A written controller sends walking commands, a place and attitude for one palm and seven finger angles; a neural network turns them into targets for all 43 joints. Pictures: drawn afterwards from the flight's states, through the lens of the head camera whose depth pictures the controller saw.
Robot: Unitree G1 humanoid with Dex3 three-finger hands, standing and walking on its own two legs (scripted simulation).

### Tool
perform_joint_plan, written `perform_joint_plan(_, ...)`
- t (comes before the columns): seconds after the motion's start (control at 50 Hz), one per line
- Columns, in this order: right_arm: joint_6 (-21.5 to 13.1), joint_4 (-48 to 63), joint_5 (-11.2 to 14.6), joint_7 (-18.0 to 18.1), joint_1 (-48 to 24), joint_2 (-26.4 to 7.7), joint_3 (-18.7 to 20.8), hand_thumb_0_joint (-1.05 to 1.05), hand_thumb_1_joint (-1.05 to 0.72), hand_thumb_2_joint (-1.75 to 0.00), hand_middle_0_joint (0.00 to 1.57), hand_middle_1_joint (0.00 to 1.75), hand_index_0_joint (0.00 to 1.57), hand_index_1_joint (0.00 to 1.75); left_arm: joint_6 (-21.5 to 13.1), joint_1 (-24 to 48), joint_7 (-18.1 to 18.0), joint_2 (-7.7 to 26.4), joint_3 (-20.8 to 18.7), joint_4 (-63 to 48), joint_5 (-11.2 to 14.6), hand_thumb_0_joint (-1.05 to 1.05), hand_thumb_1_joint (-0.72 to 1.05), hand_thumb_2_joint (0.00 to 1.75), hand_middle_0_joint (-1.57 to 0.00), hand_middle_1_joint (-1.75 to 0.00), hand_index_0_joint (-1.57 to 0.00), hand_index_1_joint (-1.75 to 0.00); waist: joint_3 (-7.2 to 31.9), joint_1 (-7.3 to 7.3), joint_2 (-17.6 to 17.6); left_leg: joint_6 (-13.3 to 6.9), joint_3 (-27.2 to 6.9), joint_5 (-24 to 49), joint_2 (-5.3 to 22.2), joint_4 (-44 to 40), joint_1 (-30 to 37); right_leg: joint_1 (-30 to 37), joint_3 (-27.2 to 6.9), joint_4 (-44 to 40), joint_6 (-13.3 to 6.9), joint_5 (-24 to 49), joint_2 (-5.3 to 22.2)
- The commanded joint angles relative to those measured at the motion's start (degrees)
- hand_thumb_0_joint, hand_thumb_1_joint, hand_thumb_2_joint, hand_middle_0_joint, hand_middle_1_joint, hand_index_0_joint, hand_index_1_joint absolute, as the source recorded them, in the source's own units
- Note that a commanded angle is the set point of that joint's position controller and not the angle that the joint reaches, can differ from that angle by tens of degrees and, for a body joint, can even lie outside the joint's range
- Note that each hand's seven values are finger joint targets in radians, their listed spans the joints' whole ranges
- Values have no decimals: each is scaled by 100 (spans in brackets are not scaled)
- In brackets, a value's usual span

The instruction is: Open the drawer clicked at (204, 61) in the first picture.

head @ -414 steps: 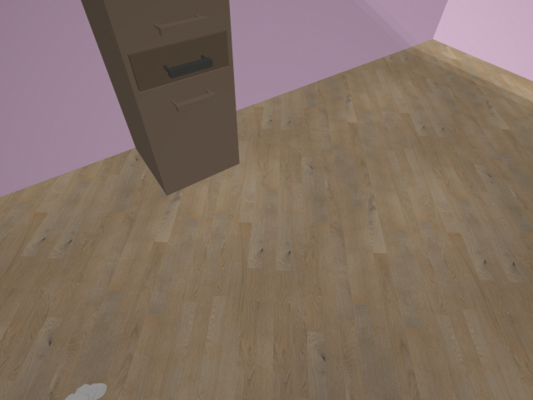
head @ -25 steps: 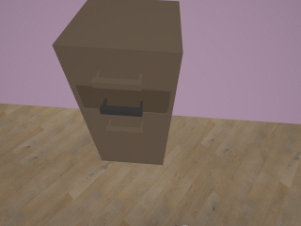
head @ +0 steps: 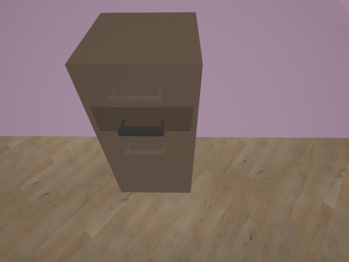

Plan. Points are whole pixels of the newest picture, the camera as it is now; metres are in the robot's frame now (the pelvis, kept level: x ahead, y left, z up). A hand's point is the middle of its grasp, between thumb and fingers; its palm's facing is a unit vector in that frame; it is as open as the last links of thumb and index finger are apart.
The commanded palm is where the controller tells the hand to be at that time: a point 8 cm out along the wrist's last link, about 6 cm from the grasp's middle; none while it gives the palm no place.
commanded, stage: come to a stop and stand still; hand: left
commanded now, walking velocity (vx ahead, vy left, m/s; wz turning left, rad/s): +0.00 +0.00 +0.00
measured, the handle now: (142, 126) +0.61 +0.17 -0.13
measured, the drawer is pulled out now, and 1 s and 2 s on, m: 0.00 0.00 0.00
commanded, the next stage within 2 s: look again from close up in 0.32 s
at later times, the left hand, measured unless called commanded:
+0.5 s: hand out of the picture -0.02 +0.15 -0.18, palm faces +0.00 -0.99 -0.17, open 7.4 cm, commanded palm none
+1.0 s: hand out of the picture +0.02 +0.20 -0.18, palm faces +0.02 -0.98 -0.20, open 7.4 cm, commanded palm none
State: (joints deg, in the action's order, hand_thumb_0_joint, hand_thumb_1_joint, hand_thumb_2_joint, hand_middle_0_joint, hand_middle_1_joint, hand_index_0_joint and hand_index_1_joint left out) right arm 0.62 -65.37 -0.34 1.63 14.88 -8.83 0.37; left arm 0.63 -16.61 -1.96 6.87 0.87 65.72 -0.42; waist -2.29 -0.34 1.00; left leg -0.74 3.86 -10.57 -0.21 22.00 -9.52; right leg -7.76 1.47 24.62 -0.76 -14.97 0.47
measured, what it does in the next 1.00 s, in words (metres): stands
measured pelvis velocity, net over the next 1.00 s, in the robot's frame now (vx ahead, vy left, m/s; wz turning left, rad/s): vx -0.01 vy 0.02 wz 0.00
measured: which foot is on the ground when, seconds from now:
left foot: down 0.00-1.00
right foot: down 0.00-1.00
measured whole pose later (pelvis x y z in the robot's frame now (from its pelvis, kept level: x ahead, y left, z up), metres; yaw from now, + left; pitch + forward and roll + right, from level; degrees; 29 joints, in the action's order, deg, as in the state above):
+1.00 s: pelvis -0.01 +0.02 -0.01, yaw +0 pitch -3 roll +0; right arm -0.1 -59.4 -0.9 1.1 13.5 -10.1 -0.2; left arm 0.3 -17.1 -2.2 9.8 0.9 58.8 -1.1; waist -0.4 0.3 -0.2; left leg -2.6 4.2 -13.3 -0.7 27.9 -12.1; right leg -8.8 1.2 27.3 1.0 -15.8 1.2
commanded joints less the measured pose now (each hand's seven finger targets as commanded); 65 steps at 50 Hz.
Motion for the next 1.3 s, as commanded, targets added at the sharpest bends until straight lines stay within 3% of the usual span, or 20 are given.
perform_joint_plan(0.0, -58, 41, -11, 11, 360, -451, 48, 0, -90, -90, 20, 30, 20, 30, -91, -229, -56, 687, -147, -189, 21, 0, 90, 90, -20, -30, -20, -30, -412, -19, -241, -15, -621, -292, 527, -431, 48, -799, -659, -878, -97, -366, 577)
perform_joint_plan(0.1, -61, -12, -21, 26, 519, -357, 36, 0, -90, -90, 20, 30, 20, 30, -88, -305, -53, 628, -157, -165, 24, 0, 90, 90, -20, -30, -20, -30, -452, 6, -70, -13, -635, -464, 524, -451, -137, -787, -673, -884, -112, -471, 545)
perform_joint_plan(0.38, -119, -61, -21, 59, 753, -243, 24, 0, -90, -90, 20, 30, 20, 30, -134, -448, -52, 474, -153, -139, 33, 0, 90, 90, -20, -30, -20, -30, -282, 5, -118, -19, -635, -88, 573, -378, -79, -705, -632, -759, -117, -41, 508)
perform_joint_plan(0.4, -84, 658, -73, -70, 436, -936, 93, 0, -90, -90, 20, 30, 20, 30, -259, -297, -31, 1412, -45, -654, -87, 0, 90, 90, -20, -30, -20, -30, -870, -121, -472, -5, -717, -93, 307, 126, -463, -991, -474, -601, -205, -83, 345)
perform_joint_plan(0.42, -176, 789, -124, -26, 376, -766, 127, 0, -90, -90, 20, 30, 20, 30, -278, -262, -76, 1005, -190, -649, -30, 0, 90, 90, -20, -30, -20, -30, -73, -57, -120, -67, -603, -455, 483, 438, -508, -892, -675, -408, -233, -646, 619)
perform_joint_plan(0.44, -197, 820, -147, 2, 568, -618, 122, 0, -90, -90, 20, 30, 20, 30, -285, -320, -71, 1009, -169, -736, -46, 0, 90, 90, -20, -30, -20, -30, 483, -127, -129, -91, -639, -132, 340, 768, -359, -709, -881, -464, -312, -318, 713)
perform_joint_plan(0.46, -185, 810, -134, 15, 697, -454, 111, 0, -90, -90, 20, 30, 20, 30, -279, -318, -69, 866, -181, -772, -44, 0, 90, 90, -20, -30, -20, -30, 569, -168, -193, -69, -532, -52, 313, 894, -381, -718, -961, -519, -347, -212, 813)
perform_joint_plan(0.5, -154, 854, -132, 1, 810, -339, 47, 0, -90, -90, 20, 30, 20, 30, -263, -323, -74, 803, -162, -836, -35, 0, 90, 90, -20, -30, -20, -30, 326, -179, -493, -68, -508, -25, 305, 871, -486, -730, -934, -505, -379, 57, 808)
perform_joint_plan(0.54, -172, 869, -102, 9, 757, -408, 56, 0, -90, -90, 20, 30, 20, 30, -253, -342, -77, 799, -173, -862, -30, 0, 90, 90, -20, -30, -20, -30, 56, -131, -315, -93, -531, 362, 386, 681, -529, -654, -711, -233, -320, 771, 652)
perform_joint_plan(0.58, -195, 871, -80, 33, 666, -532, 74, 0, -90, -90, 20, 30, 20, 30, -232, -443, -86, 795, -182, -880, -24, 0, 90, 90, -20, -30, -20, -30, 53, -51, 19, -140, -612, 931, 516, 593, -437, -504, -521, 87, -261, 1404, 527)
perform_joint_plan(0.62, -185, 894, -73, 38, 617, -623, 80, 0, -90, -90, 20, 30, 20, 30, -196, -509, -92, 824, -176, -923, -27, 0, 90, 90, -20, -30, -20, -30, 100, -13, 18, -167, -619, 1279, 588, 612, -367, -415, -442, 203, -213, 1505, 475)
perform_joint_plan(0.76, -140, 942, -67, -7, 219, -758, 88, 0, -90, -90, 20, 30, 20, 30, -134, -370, -78, 882, -150, -1018, -33, 0, 90, 90, -20, -30, -20, -30, -223, 17, -82, -164, -669, 520, 598, 244, -463, -585, -465, -34, -97, 718, 461)
perform_joint_plan(0.94, -165, 780, -44, -41, 116, -795, 63, 0, -90, -90, 20, 30, 20, 30, -141, -375, -70, 851, -134, -876, -42, 0, 90, 90, -20, -30, -20, -30, -69, 26, -50, -158, -725, 248, 635, -136, -315, -399, -425, -240, 0, 605, 491)
perform_joint_plan(1.06, -147, 567, -40, -52, 197, -778, 58, 0, -90, -90, 20, 30, 20, 30, -145, -526, -59, 743, -105, -649, -56, 0, 90, 90, -20, -30, -20, -30, -154, 12, -67, -157, -842, -652, 654, -495, -367, -393, -361, -362, 26, 200, 466)
perform_joint_plan(1.16, -44, 445, -83, -7, 360, -1071, 222, 0, -90, -90, 20, 30, 20, 30, -16, -747, 42, 558, -152, -556, -156, 0, 90, 90, -20, -30, -20, -30, -526, 15, 456, -439, -1577, -2946, 1185, -1282, -787, -812, 161, 439, 8, -807, 88)
perform_joint_plan(1.22, -36, 462, -98, 31, 404, -1166, 306, 0, -90, -90, 20, 30, 20, 30, 49, -906, 115, 416, -188, -527, -170, 0, 90, 90, -20, -30, -20, -30, -550, 41, 511, -714, -1838, -3153, 1549, -1381, -938, -969, 251, 1081, -44, -805, 74)
perform_joint_plan(1.28, -60, 418, -112, 54, 456, -1052, 313, 0, -90, -90, 20, 30, 20, 30, 24, -1059, 157, 285, -231, -484, -148, 0, 90, 90, -20, -30, -20, -30, -436, 88, 364, -711, -1529, -2751, 1475, -1115, -1115, -535, 258, 601, -91, -635, 92)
